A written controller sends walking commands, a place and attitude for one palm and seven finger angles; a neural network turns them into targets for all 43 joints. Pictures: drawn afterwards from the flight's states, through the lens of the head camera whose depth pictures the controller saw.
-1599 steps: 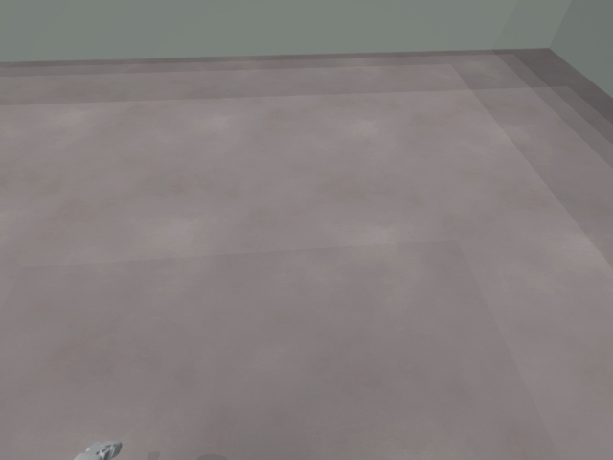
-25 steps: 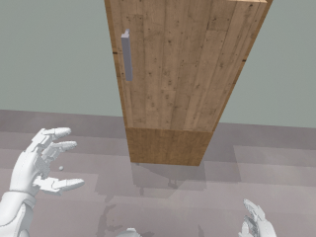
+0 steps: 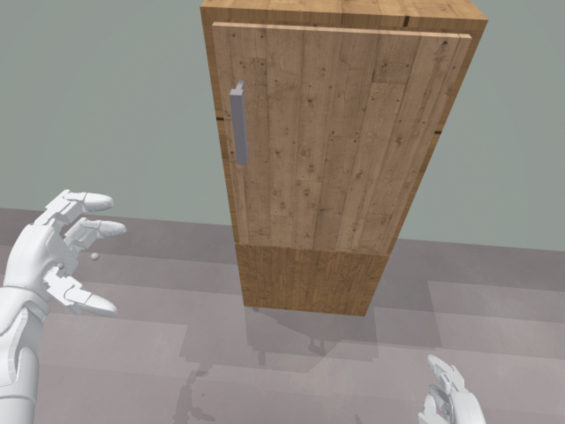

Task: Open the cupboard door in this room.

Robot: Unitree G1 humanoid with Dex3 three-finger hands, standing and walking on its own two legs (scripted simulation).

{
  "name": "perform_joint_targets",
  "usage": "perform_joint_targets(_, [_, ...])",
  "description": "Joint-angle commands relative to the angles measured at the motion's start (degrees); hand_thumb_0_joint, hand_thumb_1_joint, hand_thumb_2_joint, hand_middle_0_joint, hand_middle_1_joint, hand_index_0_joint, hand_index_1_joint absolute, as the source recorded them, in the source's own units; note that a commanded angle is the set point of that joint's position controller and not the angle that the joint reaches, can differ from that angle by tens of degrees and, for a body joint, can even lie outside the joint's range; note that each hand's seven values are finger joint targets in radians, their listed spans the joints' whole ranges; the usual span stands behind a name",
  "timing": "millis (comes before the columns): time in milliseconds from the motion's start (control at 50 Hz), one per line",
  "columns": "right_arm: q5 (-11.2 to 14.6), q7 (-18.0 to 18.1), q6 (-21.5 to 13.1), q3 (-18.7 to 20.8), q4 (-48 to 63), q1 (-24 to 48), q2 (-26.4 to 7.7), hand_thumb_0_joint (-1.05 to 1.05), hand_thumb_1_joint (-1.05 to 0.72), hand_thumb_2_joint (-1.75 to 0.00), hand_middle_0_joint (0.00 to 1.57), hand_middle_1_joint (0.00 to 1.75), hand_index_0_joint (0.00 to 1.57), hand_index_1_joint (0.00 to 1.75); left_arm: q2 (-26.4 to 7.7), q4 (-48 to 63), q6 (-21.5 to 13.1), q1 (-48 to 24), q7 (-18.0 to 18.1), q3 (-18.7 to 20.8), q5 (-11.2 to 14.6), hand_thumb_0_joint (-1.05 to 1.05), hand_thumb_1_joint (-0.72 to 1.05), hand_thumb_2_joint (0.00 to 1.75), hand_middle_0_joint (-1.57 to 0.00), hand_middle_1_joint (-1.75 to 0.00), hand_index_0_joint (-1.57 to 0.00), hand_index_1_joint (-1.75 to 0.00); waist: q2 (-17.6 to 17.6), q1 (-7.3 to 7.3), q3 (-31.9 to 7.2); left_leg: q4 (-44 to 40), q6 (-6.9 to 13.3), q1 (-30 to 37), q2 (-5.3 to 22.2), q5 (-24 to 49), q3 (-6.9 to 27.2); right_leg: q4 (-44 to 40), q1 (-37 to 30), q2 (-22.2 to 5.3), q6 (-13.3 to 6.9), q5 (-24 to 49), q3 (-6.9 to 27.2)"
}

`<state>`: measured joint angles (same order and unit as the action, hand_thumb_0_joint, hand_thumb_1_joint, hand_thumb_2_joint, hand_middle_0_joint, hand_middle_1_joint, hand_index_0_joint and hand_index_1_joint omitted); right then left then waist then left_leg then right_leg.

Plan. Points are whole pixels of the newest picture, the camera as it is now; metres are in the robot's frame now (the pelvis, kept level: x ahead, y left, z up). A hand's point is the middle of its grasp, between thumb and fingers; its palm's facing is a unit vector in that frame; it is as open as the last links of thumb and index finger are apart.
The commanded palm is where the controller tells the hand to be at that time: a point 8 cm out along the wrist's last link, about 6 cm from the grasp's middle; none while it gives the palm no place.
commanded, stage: raise the hand with hooked fingers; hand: left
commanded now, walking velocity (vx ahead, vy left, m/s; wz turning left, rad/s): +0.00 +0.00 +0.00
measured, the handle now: (241, 124) +0.62 +0.14 +0.10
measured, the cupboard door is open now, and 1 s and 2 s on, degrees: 0 0 0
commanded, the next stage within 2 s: move the hooked fingers beside the handle in 0.56 s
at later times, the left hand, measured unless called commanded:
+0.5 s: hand (115, 247) +0.30 +0.25 +0.12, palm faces +0.03 -1.00 -0.03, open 14.0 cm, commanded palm +0.27 +0.30 +0.13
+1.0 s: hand (143, 213) +0.36 +0.23 +0.12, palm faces -0.01 -1.00 -0.01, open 14.0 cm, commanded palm +0.33 +0.29 +0.12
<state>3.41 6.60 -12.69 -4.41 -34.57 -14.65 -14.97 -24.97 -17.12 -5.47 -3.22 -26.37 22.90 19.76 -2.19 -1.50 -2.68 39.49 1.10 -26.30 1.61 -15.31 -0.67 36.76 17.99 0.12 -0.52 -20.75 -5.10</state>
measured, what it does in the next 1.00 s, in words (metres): stands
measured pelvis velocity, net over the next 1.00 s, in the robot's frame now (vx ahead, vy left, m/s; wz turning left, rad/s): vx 0.00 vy -0.01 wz -0.01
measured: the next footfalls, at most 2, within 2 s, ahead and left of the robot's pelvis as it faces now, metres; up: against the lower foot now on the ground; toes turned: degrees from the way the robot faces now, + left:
none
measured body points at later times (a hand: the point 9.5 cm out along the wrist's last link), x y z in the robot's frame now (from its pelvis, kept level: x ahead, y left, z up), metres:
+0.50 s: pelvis +0.00 -0.02 +0.00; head +0.01 -0.03 +0.45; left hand +0.29 +0.30 +0.12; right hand +0.16 -0.26 -0.08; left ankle +0.06 +0.10 -0.72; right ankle -0.02 -0.12 -0.72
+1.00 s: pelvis +0.00 -0.01 +0.00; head +0.02 -0.01 +0.45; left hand +0.35 +0.29 +0.12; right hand +0.16 -0.26 -0.08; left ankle +0.06 +0.10 -0.72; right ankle -0.02 -0.12 -0.72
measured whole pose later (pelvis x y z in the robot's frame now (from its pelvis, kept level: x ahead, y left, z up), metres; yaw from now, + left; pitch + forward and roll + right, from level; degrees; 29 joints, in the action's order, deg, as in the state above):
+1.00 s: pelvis +0.00 -0.01 +0.00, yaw -1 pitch +4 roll -1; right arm 3.6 6.6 -10.7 -3.9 -35.4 -14.6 -15.5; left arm -24.6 -32.2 -5.7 -19.7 -24.3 20.3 16.5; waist -1.8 -0.2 -2.3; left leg 38.5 0.2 -27.4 2.0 -15.0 -0.8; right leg 37.2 19.9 0.6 -1.4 -21.0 -4.7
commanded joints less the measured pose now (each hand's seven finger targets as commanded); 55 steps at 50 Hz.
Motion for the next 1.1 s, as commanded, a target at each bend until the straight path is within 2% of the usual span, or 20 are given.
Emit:
perform_joint_targets(0, [0.42,0.74,-3.16,3.77,8.97,4.42,-8.32,0.00,-0.90,-0.90,0.20,0.30,0.20,0.30,-16.31,10.35,-2.67,-18.08,-1.22,6.65,2.06,0.00,-0.50,0.30,-0.30,-1.20,-0.30,-1.20,-4.20,0.42,-9.61,-7.13,0.65,12.79,-1.59,3.86,3.17,-7.77,3.69,1.89,-0.94,7.77,2.44])
perform_joint_targets(40, [0.60,0.80,-3.28,3.87,8.81,4.23,-8.32,0.00,-0.90,-0.90,0.20,0.30,0.20,0.30,-16.77,8.88,-2.20,-18.96,-1.75,6.80,1.99,0.00,-0.50,0.30,-0.30,-1.20,-0.30,-1.20,-3.98,0.72,-10.01,-7.10,0.82,13.29,-1.62,4.37,2.84,-8.25,3.53,1.66,-0.72,8.70,2.80])
perform_joint_targets(100, [0.62,0.44,-3.20,4.07,9.13,3.51,-8.49,0.00,-0.90,-0.90,0.20,0.30,0.20,0.30,-14.63,5.20,-1.34,-14.89,-2.76,5.82,2.80,0.00,-0.50,0.30,-0.30,-1.20,-0.30,-1.20,0.44,0.22,-9.08,-6.61,0.97,11.71,-1.80,5.26,2.44,-8.31,2.81,1.60,-0.46,10.09,3.21])
perform_joint_targets(220, [0.50,-0.13,-3.14,4.48,9.77,3.59,-8.49,0.00,-0.90,-0.90,0.20,0.30,0.20,0.30,-17.27,8.70,-2.64,-17.22,-1.80,7.80,2.41,0.00,-0.50,0.30,-0.30,-1.20,-0.30,-1.20,-1.51,-0.02,-10.70,-5.89,1.08,11.68,-1.94,6.00,1.61,-7.86,2.82,1.23,-0.03,11.06,4.35])
perform_joint_targets(240, [0.53,-0.14,-3.20,4.51,9.62,3.52,-8.30,0.00,-0.90,-0.90,0.20,0.30,0.20,0.30,-16.78,9.53,-3.15,-17.31,-1.36,7.63,2.21,0.00,-0.50,0.30,-0.30,-1.20,-0.30,-1.20,-2.90,0.10,-11.23,-5.83,1.10,12.43,-1.92,6.31,1.44,-7.75,2.81,1.21,-0.08,11.29,4.36])
perform_joint_targets(300, [0.37,0.05,-3.11,4.41,9.40,3.29,-8.21,0.00,-0.90,-0.90,0.20,0.30,0.20,0.30,-16.89,9.60,-3.88,-17.44,-0.43,7.99,2.30,0.00,-0.50,0.30,-0.30,-1.20,-0.30,-1.20,-1.34,0.17,-9.85,-5.76,1.10,11.30,-1.91,5.39,1.36,-8.12,2.61,1.21,0.15,10.29,4.83])
perform_joint_targets(340, [0.50,0.17,-3.12,4.41,9.06,3.41,-8.17,0.00,-0.90,-0.90,0.20,0.30,0.20,0.30,-16.59,9.22,-3.95,-17.96,-0.30,7.62,1.75,0.00,-0.50,0.30,-0.30,-1.20,-0.30,-1.20,-3.62,0.44,-9.81,-5.94,1.05,11.67,-1.84,5.24,1.27,-7.98,3.14,1.09,0.14,10.46,4.80])
perform_joint_targets(460, [0.65,0.48,-3.15,4.38,9.03,3.66,-8.04,0.00,-0.90,-0.90,0.20,0.30,0.20,0.30,-15.49,8.79,-3.69,-17.23,-0.78,6.87,1.97,0.00,-0.50,0.30,-0.30,-1.20,-0.30,-1.20,-2.72,0.53,-10.55,-5.74,1.11,12.26,-1.82,5.90,1.15,-7.97,2.65,0.93,0.47,11.90,5.01])
perform_joint_targets(500, [0.57,0.52,-3.00,4.29,9.03,3.50,-8.15,0.00,-0.90,-0.90,0.20,0.30,0.20,0.30,-15.40,7.80,-3.45,-17.07,-1.08,6.88,2.54,0.00,-0.50,0.30,-0.30,-1.20,-0.30,-1.20,-0.19,0.34,-9.87,-5.47,1.18,11.70,-1.87,6.65,1.31,-7.92,2.06,1.01,0.57,12.93,5.10])
perform_joint_targets(560, [0.77,0.47,-2.84,4.26,8.99,3.64,-8.12,0.00,-0.90,-0.90,0.20,0.30,0.20,0.30,-15.04,6.93,-2.89,-17.64,-1.37,6.19,2.06,0.00,-0.50,0.30,-0.30,-1.20,-0.30,-1.20,-2.33,0.54,-9.63,-5.53,1.03,11.73,-1.91,6.20,1.19,-7.65,3.40,0.94,0.52,12.81,4.81])
perform_joint_targets(600, [0.69,0.49,-2.60,4.16,9.11,3.47,-8.19,0.00,-0.90,-0.90,0.20,0.30,0.20,0.30,-15.03,6.49,-2.64,-17.54,-1.40,6.03,2.28,0.00,-0.50,0.30,-0.30,-1.20,-0.30,-1.20,-0.96,0.42,-9.32,-5.52,1.08,11.45,-1.95,6.03,1.38,-7.83,3.22,1.13,0.42,12.05,4.76])
perform_joint_targets(660, [0.70,0.45,-2.79,4.15,9.18,3.81,-8.01,0.00,-0.90,-0.90,0.20,0.30,0.20,0.30,-14.32,8.75,-3.40,-20.78,-1.02,4.97,1.76,0.00,-0.50,0.30,-0.30,-1.20,-0.30,-1.20,-3.20,0.93,-11.37,-5.63,1.07,13.28,-1.97,6.82,1.46,-7.17,3.56,1.16,0.23,13.16,4.23])
perform_joint_targets(700, [0.58,0.61,-2.78,4.11,8.87,3.57,-8.03,0.00,-0.90,-0.90,0.20,0.30,0.20,0.30,-13.43,8.34,-3.67,-23.07,-0.56,3.83,1.82,0.00,-0.50,0.30,-0.30,-1.20,-0.30,-1.20,-1.24,1.28,-10.81,-5.42,1.16,13.34,-1.93,6.65,1.73,-7.21,3.97,1.47,0.11,12.73,4.09])
perform_joint_targets(800, [0.71,1.20,-1.90,4.00,7.36,2.83,-8.39,0.00,-0.90,-0.90,0.20,0.30,0.20,0.30,-14.41,2.38,-3.42,-31.84,0.55,2.50,0.03,0.00,-0.50,0.30,-0.30,-1.20,-0.30,-1.20,-1.16,2.42,-9.77,-5.59,1.04,12.29,-1.86,3.72,2.24,-7.47,5.88,1.20,-0.11,8.99,4.14])
perform_joint_targets(820, [0.75,1.16,-1.79,3.94,7.34,3.07,-8.33,0.00,-0.90,-0.90,0.20,0.30,0.20,0.30,-13.75,1.69,-3.39,-33.77,0.71,1.28,-0.46,0.00,-0.50,0.30,-0.30,-1.20,-0.30,-1.20,-3.07,2.72,-10.49,-5.51,1.05,12.80,-1.87,3.63,2.16,-7.48,6.66,1.08,-0.12,8.97,4.31])
perform_joint_targets(880, [0.53,0.99,-1.22,4.12,6.86,2.27,-8.48,0.00,-0.90,-0.90,0.20,0.30,0.20,0.30,-14.07,-0.74,-3.86,-35.99,1.64,1.13,-1.64,0.00,-0.50,0.30,-0.30,-1.20,-0.30,-1.20,-3.05,2.57,-12.75,-5.54,0.85,14.04,-1.64,5.12,2.71,-6.62,6.35,1.23,-0.47,10.23,3.53])
perform_joint_targets(900, [0.25,0.79,-0.97,4.02,7.02,1.79,-8.54,0.00,-0.90,-0.90,0.20,0.30,0.20,0.30,-14.38,-2.08,-3.88,-35.12,1.92,1.68,-1.50,0.00,-0.50,0.30,-0.30,-1.20,-0.30,-1.20,-1.23,1.92,-13.39,-5.20,0.94,13.10,-1.78,5.47,2.70,-6.40,5.35,1.42,-0.49,10.61,3.64])
perform_joint_targets(980, [0.21,0.10,0.42,4.27,6.95,1.14,-8.82,0.00,-0.90,-0.90,0.20,0.30,0.20,0.30,-16.72,-5.56,-4.34,-36.04,2.75,3.81,-2.38,0.00,-0.50,0.30,-0.30,-1.20,-0.30,-1.20,-2.26,1.62,-14.72,-4.79,0.86,12.56,-1.64,8.11,2.21,-5.31,4.46,1.28,-0.55,14.24,3.61])
perform_joint_targets(1000, [0.03,-0.15,0.76,4.21,7.05,0.69,-8.79,0.00,-0.90,-0.90,0.20,0.30,0.20,0.30,-16.35,-6.87,-4.24,-35.50,2.81,3.65,-2.28,0.00,-0.50,0.30,-0.30,-1.20,-0.30,-1.20,-0.62,1.44,-14.72,-4.42,1.02,11.73,-1.71,8.61,2.06,-5.05,4.02,1.42,-0.45,15.00,3.68])
perform_joint_targets(1080, [0.15,-0.54,2.11,4.69,7.29,-0.47,-9.16,0.00,-0.90,-0.90,0.20,0.30,0.20,0.30,-16.76,-8.78,-4.67,-39.85,3.14,3.21,-3.18,0.00,-0.50,0.30,-0.30,-1.20,-0.30,-1.20,-2.12,2.36,-15.33,-3.98,0.96,11.79,-1.48,8.88,1.86,-4.45,5.55,1.48,-0.40,15.45,3.60])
